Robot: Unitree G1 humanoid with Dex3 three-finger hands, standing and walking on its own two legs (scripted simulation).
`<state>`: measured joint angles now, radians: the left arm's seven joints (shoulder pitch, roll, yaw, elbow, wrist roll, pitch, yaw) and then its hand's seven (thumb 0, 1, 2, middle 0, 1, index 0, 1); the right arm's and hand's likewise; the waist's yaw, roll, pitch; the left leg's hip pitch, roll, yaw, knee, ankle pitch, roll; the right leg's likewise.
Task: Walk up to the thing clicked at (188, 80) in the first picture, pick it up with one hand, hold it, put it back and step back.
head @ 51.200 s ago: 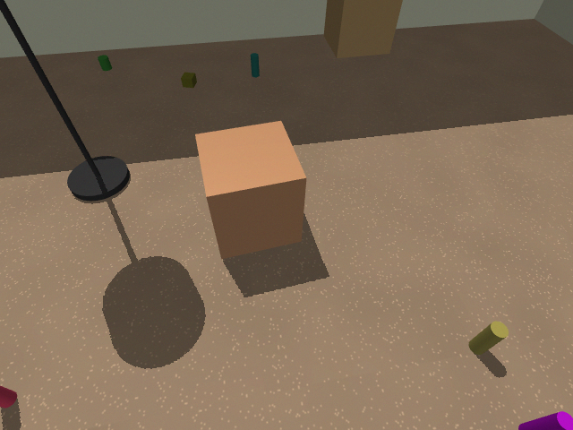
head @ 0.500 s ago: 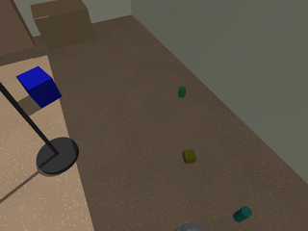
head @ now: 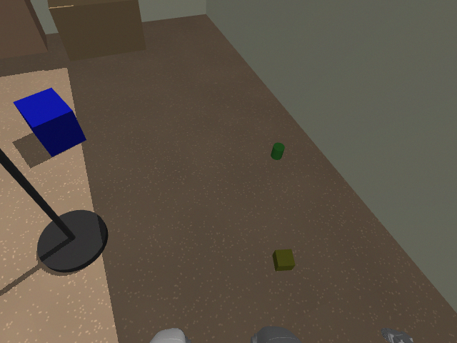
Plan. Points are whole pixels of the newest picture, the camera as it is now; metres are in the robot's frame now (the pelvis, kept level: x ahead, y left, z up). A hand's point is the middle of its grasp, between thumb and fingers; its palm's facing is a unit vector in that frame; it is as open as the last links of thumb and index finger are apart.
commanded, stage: walk up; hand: right
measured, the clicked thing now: (283, 260) +0.51 -0.29 -0.73
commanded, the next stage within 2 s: stand in 1.46 s
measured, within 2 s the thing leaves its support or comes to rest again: neither
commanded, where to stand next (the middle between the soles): +0.13 -0.03 m, yaw -1 degrees
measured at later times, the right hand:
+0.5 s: hand out of the picture +0.09 -0.28 -0.15, palm faces -0.01 +0.94 -0.35, open 7.3 cm
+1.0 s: hand out of the picture +0.13 -0.27 -0.13, palm faces +0.00 +0.94 -0.34, open 7.3 cm
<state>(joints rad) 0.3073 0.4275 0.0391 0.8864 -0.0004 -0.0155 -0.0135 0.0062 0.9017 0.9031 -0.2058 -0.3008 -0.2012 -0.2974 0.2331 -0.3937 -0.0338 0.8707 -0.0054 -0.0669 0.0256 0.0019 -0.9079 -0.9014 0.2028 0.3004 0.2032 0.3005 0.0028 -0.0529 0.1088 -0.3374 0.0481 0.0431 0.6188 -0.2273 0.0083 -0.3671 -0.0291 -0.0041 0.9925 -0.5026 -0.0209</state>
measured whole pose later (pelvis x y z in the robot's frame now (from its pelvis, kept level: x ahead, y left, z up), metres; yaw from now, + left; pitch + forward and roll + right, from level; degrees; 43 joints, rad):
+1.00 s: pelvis +0.04 -0.02 +0.02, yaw -1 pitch -2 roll +0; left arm 0.06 0.35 0.01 1.17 0.00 0.00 -0.02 0.00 0.90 0.90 -0.21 -0.30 -0.20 -0.30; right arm 0.06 -0.35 0.00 1.16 -0.01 -0.01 0.01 0.00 -0.91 -0.90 0.20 0.30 0.20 0.30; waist 0.00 -0.01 0.06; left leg -0.13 0.04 0.03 0.33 -0.16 -0.03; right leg -0.18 -0.02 -0.02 0.34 -0.12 0.01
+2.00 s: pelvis +0.07 -0.01 +0.02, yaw -1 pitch -2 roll +0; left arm 0.08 0.35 0.01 1.16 0.01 0.00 -0.01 0.00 0.90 0.90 -0.21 -0.30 -0.20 -0.30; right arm 0.10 -0.35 0.00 1.13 -0.01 -0.01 0.01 0.00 -0.91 -0.90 0.20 0.30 0.20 0.30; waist 0.01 0.00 0.05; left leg -0.09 0.03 0.04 0.31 -0.18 -0.02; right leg -0.14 -0.03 -0.02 0.32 -0.14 0.02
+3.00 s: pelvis +0.08 +0.00 +0.02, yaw -1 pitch -2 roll +0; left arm 0.10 0.35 0.00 1.14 0.01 0.00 -0.01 0.00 0.90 0.90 -0.21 -0.30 -0.20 -0.30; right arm 0.11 -0.35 0.00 1.12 -0.01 0.00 0.00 0.00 -0.91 -0.90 0.20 0.30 0.20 0.30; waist 0.00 0.00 0.05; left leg -0.08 0.03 0.04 0.31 -0.20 -0.02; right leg -0.13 -0.04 -0.02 0.31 -0.16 0.03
